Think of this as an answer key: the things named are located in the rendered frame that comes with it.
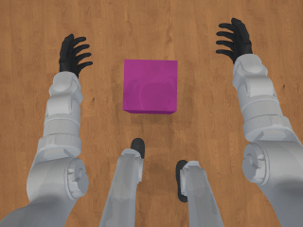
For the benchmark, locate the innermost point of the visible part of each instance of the robot right shin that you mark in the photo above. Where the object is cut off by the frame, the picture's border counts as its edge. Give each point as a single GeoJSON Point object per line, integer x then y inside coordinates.
{"type": "Point", "coordinates": [192, 163]}

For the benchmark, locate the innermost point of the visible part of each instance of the robot left hand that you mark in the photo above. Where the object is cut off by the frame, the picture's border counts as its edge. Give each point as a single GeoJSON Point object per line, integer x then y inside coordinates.
{"type": "Point", "coordinates": [68, 61]}

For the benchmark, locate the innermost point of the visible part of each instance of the robot right upper arm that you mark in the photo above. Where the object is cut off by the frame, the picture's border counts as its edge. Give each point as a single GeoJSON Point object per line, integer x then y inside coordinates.
{"type": "Point", "coordinates": [277, 168]}

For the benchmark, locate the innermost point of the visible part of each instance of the carton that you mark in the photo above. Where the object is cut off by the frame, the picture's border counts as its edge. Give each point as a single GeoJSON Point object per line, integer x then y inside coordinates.
{"type": "Point", "coordinates": [150, 86]}

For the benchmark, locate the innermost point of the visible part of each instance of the right robot forearm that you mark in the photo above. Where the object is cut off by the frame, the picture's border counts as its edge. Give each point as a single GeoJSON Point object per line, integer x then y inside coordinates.
{"type": "Point", "coordinates": [260, 108]}

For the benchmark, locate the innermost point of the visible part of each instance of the robot right hand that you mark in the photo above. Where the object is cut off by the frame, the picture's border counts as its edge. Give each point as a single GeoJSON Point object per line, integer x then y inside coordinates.
{"type": "Point", "coordinates": [240, 37]}

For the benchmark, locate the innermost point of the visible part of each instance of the robot left upper arm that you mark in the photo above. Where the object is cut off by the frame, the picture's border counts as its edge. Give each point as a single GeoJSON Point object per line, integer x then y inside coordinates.
{"type": "Point", "coordinates": [53, 188]}

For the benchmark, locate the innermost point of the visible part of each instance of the left robot forearm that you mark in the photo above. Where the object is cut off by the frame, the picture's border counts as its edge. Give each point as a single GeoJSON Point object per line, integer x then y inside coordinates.
{"type": "Point", "coordinates": [61, 137]}

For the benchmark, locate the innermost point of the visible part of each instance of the left robot foot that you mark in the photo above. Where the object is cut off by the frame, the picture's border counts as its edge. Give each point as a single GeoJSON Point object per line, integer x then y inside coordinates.
{"type": "Point", "coordinates": [139, 145]}

